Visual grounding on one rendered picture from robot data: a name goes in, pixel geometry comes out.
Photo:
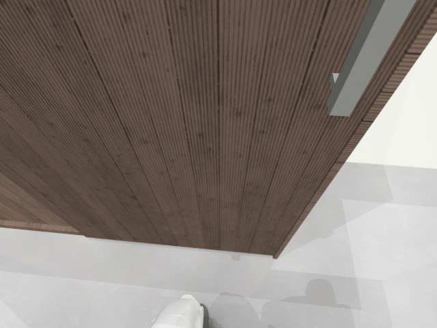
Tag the handle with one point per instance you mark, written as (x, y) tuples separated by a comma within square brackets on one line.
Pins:
[(380, 25)]

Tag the wardrobe door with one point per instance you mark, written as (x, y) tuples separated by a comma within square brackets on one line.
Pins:
[(190, 123), (17, 205)]

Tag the robot left shin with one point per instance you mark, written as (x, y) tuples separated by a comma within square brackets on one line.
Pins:
[(188, 297)]

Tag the left robot thigh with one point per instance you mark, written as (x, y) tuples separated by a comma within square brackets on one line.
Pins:
[(180, 313)]

